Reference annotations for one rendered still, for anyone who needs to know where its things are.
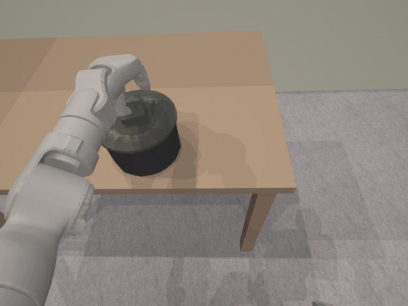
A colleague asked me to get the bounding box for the left robot upper arm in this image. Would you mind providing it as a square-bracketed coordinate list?
[0, 163, 95, 306]

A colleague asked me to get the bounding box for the knob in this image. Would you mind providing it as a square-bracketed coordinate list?
[120, 100, 146, 125]

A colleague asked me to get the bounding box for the pot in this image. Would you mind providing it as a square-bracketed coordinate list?
[107, 125, 181, 177]

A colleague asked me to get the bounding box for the table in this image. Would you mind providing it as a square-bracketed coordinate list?
[0, 31, 296, 251]

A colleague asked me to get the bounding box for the robot left forearm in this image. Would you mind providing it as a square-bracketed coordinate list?
[4, 62, 124, 221]

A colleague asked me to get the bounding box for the lid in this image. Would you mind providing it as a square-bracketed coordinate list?
[101, 89, 177, 154]

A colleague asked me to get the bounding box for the robot left hand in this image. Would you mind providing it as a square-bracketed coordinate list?
[88, 54, 150, 117]

